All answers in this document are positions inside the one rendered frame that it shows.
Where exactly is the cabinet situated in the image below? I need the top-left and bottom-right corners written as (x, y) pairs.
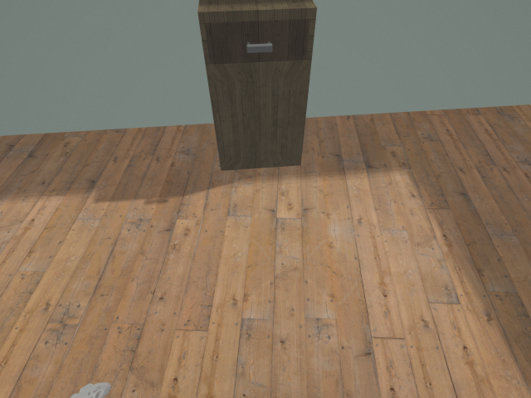
top-left (197, 0), bottom-right (317, 171)

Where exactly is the handle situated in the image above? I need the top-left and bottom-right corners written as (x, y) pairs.
top-left (247, 41), bottom-right (273, 53)

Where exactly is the drawer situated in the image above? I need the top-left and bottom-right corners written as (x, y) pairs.
top-left (206, 19), bottom-right (309, 65)

